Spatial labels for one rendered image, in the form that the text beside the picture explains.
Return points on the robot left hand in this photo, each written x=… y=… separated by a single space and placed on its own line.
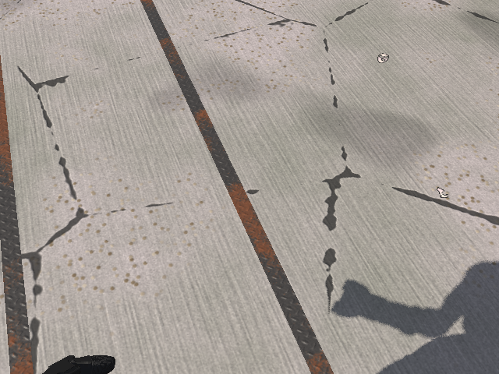
x=96 y=364

